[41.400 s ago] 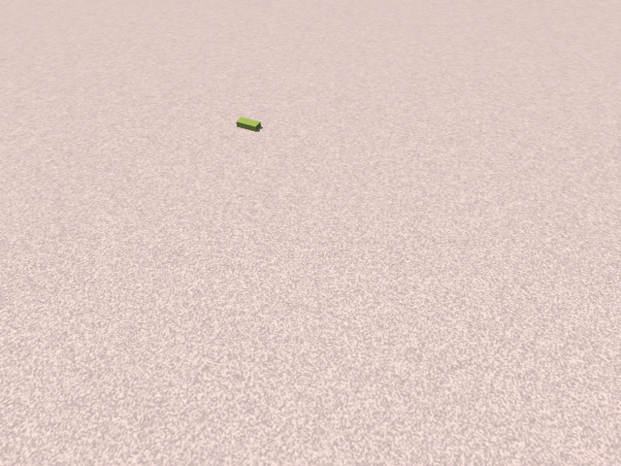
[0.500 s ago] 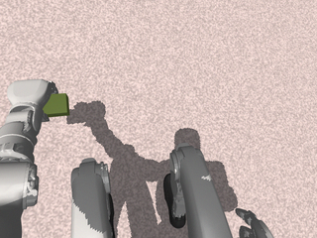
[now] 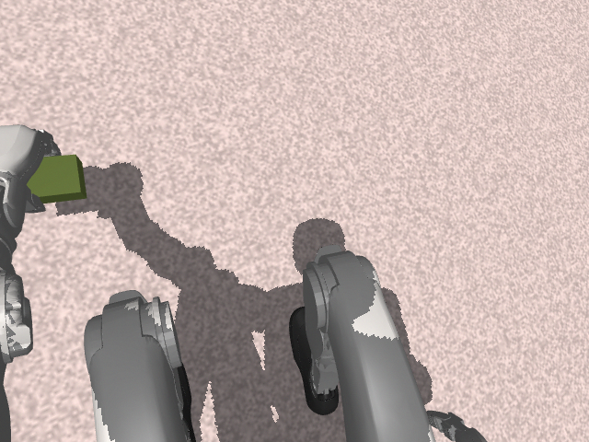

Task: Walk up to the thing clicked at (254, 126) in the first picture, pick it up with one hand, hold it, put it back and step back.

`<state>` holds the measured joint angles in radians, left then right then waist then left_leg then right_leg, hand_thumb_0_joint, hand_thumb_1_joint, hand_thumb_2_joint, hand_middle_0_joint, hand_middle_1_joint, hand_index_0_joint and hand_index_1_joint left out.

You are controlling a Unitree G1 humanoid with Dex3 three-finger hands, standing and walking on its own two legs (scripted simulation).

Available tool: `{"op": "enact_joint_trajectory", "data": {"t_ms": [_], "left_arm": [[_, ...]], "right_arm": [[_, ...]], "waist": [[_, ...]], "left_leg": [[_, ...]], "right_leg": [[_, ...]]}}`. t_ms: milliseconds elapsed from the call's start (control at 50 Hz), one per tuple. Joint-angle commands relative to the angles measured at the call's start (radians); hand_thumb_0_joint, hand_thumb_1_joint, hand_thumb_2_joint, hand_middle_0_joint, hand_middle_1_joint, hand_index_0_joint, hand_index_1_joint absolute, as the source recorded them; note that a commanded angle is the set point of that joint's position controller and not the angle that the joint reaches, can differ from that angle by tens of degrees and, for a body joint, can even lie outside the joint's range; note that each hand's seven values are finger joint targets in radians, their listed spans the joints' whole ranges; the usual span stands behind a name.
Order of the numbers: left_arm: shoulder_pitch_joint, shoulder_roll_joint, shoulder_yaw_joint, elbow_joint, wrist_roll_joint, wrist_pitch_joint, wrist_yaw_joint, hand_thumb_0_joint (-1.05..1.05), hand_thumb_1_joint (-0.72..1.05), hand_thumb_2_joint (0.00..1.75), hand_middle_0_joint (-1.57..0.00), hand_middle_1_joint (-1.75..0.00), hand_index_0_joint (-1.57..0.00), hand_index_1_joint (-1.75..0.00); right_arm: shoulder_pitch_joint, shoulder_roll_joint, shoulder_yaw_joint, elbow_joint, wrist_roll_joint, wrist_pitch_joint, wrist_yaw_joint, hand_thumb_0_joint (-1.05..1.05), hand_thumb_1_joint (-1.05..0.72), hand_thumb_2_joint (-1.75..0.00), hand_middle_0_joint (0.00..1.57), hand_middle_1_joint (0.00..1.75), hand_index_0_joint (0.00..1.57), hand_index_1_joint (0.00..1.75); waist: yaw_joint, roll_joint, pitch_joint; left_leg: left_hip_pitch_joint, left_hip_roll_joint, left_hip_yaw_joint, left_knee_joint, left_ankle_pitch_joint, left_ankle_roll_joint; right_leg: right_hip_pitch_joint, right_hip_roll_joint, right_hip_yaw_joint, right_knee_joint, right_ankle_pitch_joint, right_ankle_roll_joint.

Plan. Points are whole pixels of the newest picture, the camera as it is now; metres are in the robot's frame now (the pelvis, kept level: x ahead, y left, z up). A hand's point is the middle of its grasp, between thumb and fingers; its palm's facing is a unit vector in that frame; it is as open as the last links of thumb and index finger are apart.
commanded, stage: crouch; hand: left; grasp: from above
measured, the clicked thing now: (29, 182) +0.50 +0.28 -0.21
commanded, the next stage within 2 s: lower in 0.24 s
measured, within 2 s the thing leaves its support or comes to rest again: rests again in 1.44 s
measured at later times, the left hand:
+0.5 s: hand (29, 186) +0.49 +0.28 -0.21, palm faces -0.50 -0.04 -0.87, open 8.4 cm
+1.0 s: hand (49, 192) +0.50 +0.27 -0.27, palm faces -0.48 -0.06 -0.87, open 8.4 cm
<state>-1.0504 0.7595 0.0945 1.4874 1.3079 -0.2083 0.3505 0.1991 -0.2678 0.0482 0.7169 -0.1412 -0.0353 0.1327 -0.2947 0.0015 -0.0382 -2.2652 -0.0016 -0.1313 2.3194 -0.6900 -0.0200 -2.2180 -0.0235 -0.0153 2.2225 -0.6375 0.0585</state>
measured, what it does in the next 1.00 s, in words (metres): stands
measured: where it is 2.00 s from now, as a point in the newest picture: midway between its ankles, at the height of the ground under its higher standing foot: (249, 403)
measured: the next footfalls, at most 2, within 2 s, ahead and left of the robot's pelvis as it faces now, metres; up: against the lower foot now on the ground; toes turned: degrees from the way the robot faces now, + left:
none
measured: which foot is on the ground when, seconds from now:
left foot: down 0.00-1.00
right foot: down 0.00-1.00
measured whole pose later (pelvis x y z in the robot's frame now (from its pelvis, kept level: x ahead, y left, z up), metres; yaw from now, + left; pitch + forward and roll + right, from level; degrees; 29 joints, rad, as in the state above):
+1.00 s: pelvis +0.01 +0.01 -0.05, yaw -4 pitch +33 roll -12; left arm -1.11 0.93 0.12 1.64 1.36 -0.23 0.47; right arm 0.17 -0.30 0.18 0.67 -0.20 -0.09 0.17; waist -0.37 -0.07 0.08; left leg -2.38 -0.01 -0.20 2.50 -0.72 -0.01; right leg -2.30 0.00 -0.06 2.34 -0.64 0.07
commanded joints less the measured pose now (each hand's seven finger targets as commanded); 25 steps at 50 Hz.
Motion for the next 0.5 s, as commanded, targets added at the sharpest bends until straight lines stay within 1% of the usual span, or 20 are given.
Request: {"op": "enact_joint_trajectory", "data": {"t_ms": [0,20,40,60,80,100,140,180,220,240,260,280,320,340,360,380,400,420,440,480], "left_arm": [[-0.371,0.283,0.021,-0.129,-0.008,-0.001,0.055,0.0,0.77,0.38,-1.08,-0.4,-1.12,-0.36],[-0.378,0.272,0.019,-0.135,-0.009,-0.002,0.054,0.0,0.76,0.39,-1.08,-0.39,-1.12,-0.36],[-0.406,0.298,0.025,-0.166,-0.009,-0.006,0.055,0.0,0.76,0.39,-1.09,-0.38,-1.12,-0.35],[-0.389,0.306,0.028,-0.144,-0.006,-0.004,0.054,0.0,0.76,0.39,-1.09,-0.38,-1.12,-0.35],[-0.405,0.322,0.035,-0.162,-0.006,-0.005,0.055,0.0,0.77,0.39,-1.09,-0.38,-1.12,-0.35],[-0.39,0.298,0.022,-0.148,-0.009,-0.003,0.053,0.0,0.76,0.38,-1.09,-0.37,-1.12,-0.34],[-0.395,0.301,0.019,-0.156,-0.003,-0.004,0.053,0.0,0.76,0.4,-1.1,-0.36,-1.12,-0.34],[-0.39,0.309,0.024,-0.156,-0.001,-0.002,0.054,0.0,0.76,0.41,-1.1,-0.37,-1.12,-0.35],[-0.382,0.306,0.022,-0.151,-0.002,-0.002,0.053,0.0,0.77,0.41,-1.11,-0.38,-1.13,-0.36],[-0.373,0.289,0.01,-0.142,-0.005,0.0,0.05,0.0,0.79,0.41,-1.13,-0.37,-1.15,-0.34],[-0.374,0.294,0.013,-0.143,-0.004,0.0,0.047,0.0,0.78,0.4,-1.12,-0.36,-1.15,-0.34],[-0.411,0.329,0.033,-0.19,-0.007,-0.003,0.048,0.0,0.79,0.39,-1.12,-0.36,-1.15,-0.34],[-0.367,0.297,0.013,-0.145,-0.004,0.001,0.041,0.0,0.79,0.41,-1.13,-0.36,-1.15,-0.34],[-0.379,0.304,0.013,-0.156,-0.002,-0.003,0.041,0.0,0.77,0.42,-1.14,-0.35,-1.15,-0.33],[-0.391,0.313,0.017,-0.165,-0.01,-0.005,0.043,0.0,0.76,0.4,-1.13,-0.34,-1.15,-0.33],[-0.4,0.319,0.019,-0.163,-0.01,-0.009,0.045,0.0,0.77,0.41,-1.13,-0.35,-1.15,-0.34],[-0.379,0.305,0.013,-0.117,-0.008,-0.009,0.046,0.0,0.77,0.4,-1.13,-0.35,-1.15,-0.33],[-0.386,0.313,0.013,-0.138,-0.005,-0.015,0.048,0.0,0.77,0.41,-1.13,-0.35,-1.15,-0.34],[-0.371,0.311,0.007,-0.094,0.0,-0.015,0.051,0.0,0.78,0.4,-1.14,-0.35,-1.16,-0.33],[-0.391,0.33,0.018,-0.116,0.004,-0.026,0.063,0.0,0.78,0.4,-1.14,-0.35,-1.15,-0.33]], "right_arm": [[0.211,-0.255,-0.067,-0.006,-0.002,-0.009,-0.014,0.0,-0.9,-0.9,0.2,0.3,0.2,0.3],[0.224,-0.258,-0.061,-0.003,-0.006,-0.009,-0.013,0.0,-0.9,-0.9,0.2,0.3,0.2,0.3],[0.218,-0.259,-0.056,0.001,-0.007,-0.01,-0.013,0.0,-0.9,-0.9,0.2,0.3,0.2,0.3],[0.225,-0.263,-0.055,-0.001,-0.007,-0.012,-0.013,0.0,-0.91,-0.9,0.2,0.3,0.2,0.3],[0.223,-0.27,-0.056,-0.002,-0.004,-0.011,-0.013,0.0,-0.9,-0.9,0.2,0.3,0.2,0.3],[0.217,-0.263,-0.054,-0.004,-0.004,-0.012,-0.012,0.0,-0.91,-0.9,0.2,0.3,0.2,0.3],[0.221,-0.271,-0.051,-0.006,-0.003,-0.008,-0.01,0.0,-0.9,-0.9,0.2,0.3,0.2,0.3],[0.222,-0.273,-0.049,-0.006,-0.002,-0.006,-0.009,0.0,-0.91,-0.9,0.2,0.3,0.2,0.3],[0.23,-0.272,-0.044,-0.011,-0.005,-0.004,-0.007,0.0,-0.91,-0.9,0.2,0.3,0.2,0.3],[0.232,-0.268,-0.04,-0.01,-0.005,-0.003,-0.004,0.0,-0.91,-0.9,0.2,0.3,0.2,0.3],[0.231,-0.274,-0.038,-0.007,-0.004,-0.003,-0.004,0.0,-0.91,-0.9,0.2,0.3,0.2,0.3],[0.232,-0.277,-0.042,-0.012,-0.004,-0.004,-0.003,0.0,-0.91,-0.9,0.2,0.3,0.2,0.3],[0.233,-0.278,-0.039,-0.013,-0.005,-0.004,0.0,0.0,-0.91,-0.9,0.2,0.3,0.2,0.3],[0.236,-0.282,-0.036,-0.015,-0.005,-0.003,0.003,0.0,-0.91,-0.9,0.2,0.3,0.2,0.3],[0.226,-0.282,-0.034,-0.014,-0.004,-0.002,0.003,0.0,-0.91,-0.9,0.2,0.3,0.2,0.3],[0.222,-0.281,-0.034,-0.016,-0.006,-0.003,0.003,0.0,-0.91,-0.9,0.2,0.3,0.2,0.3],[0.227,-0.285,-0.03,-0.015,-0.009,-0.004,0.004,0.0,-0.91,-0.9,0.2,0.3,0.2,0.3],[0.219,-0.281,-0.026,-0.018,-0.008,-0.003,0.004,0.0,-0.91,-0.9,0.2,0.3,0.2,0.3],[0.215,-0.284,-0.024,-0.015,-0.009,-0.004,0.005,0.0,-0.91,-0.9,0.2,0.3,0.2,0.3],[0.221,-0.291,-0.019,-0.02,-0.013,-0.006,0.006,0.0,-0.91,-0.9,0.2,0.3,0.2,0.3]], "waist": [[-0.013,0.313,-0.712],[-0.021,0.306,-0.698],[-0.014,0.32,-0.717],[-0.016,0.321,-0.72],[-0.011,0.347,-0.722],[-0.014,0.35,-0.711],[-0.017,0.364,-0.705],[-0.01,0.375,-0.721],[-0.025,0.35,-0.713],[-0.032,0.349,-0.698],[-0.029,0.35,-0.681],[-0.027,0.388,-0.707],[-0.032,0.37,-0.691],[-0.039,0.372,-0.679],[-0.032,0.377,-0.679],[-0.036,0.382,-0.69],[-0.05,0.356,-0.649],[-0.039,0.357,-0.669],[-0.046,0.347,-0.639],[-0.047,0.373,-0.661]], "left_leg": [[0.498,-0.013,0.103,-0.234,0.16,0.04],[0.484,-0.014,0.106,-0.223,0.162,0.042],[0.478,-0.013,0.107,-0.215,0.172,0.043],[0.496,-0.012,0.102,-0.21,0.185,0.041],[0.502,-0.012,0.097,-0.222,0.186,0.037],[0.507,-0.01,0.095,-0.216,0.183,0.035],[0.513,-0.01,0.088,-0.218,0.182,0.031],[0.52,-0.011,0.085,-0.213,0.198,0.029],[0.497,-0.012,0.092,-0.191,0.21,0.036],[0.494,-0.011,0.091,-0.186,0.219,0.035],[0.496,-0.012,0.088,-0.188,0.225,0.033],[0.514,-0.011,0.086,-0.191,0.235,0.03],[0.523,-0.009,0.083,-0.183,0.232,0.03],[0.508,-0.009,0.083,-0.18,0.23,0.03],[0.507,-0.009,0.082,-0.177,0.234,0.029],[0.495,-0.008,0.085,-0.168,0.232,0.032],[0.468,-0.01,0.082,-0.157,0.227,0.033],[0.47,-0.009,0.079,-0.163,0.224,0.033],[0.458,-0.01,0.081,-0.15,0.213,0.035],[0.48,-0.009,0.073,-0.154,0.226,0.029]], "right_leg": [[0.366,0.033,-0.12,-0.198,0.16,-0.088],[0.367,0.031,-0.119,-0.2,0.169,-0.084],[0.374,0.032,-0.119,-0.192,0.178,-0.085],[0.371,0.032,-0.122,-0.185,0.188,-0.085],[0.351,0.03,-0.125,-0.177,0.186,-0.088],[0.343,0.033,-0.127,-0.171,0.183,-0.089],[0.32,0.032,-0.133,-0.164,0.183,-0.091],[0.318,0.032,-0.136,-0.151,0.198,-0.092],[0.344,0.033,-0.135,-0.156,0.213,-0.085],[0.347,0.034,-0.135,-0.152,0.221,-0.086],[0.323,0.031,-0.136,-0.144,0.224,-0.086],[0.324,0.03,-0.138,-0.139,0.231,-0.089],[0.317,0.032,-0.142,-0.141,0.226,-0.089],[0.316,0.032,-0.144,-0.139,0.226,-0.089],[0.31,0.033,-0.142,-0.133,0.23,-0.09],[0.319,0.036,-0.144,-0.129,0.229,-0.09],[0.308,0.035,-0.148,-0.127,0.226,-0.089],[0.31,0.038,-0.149,-0.123,0.224,-0.088],[0.296,0.039,-0.149,-0.123,0.216,-0.088],[0.3,0.04,-0.156,-0.109,0.225,-0.088]]}}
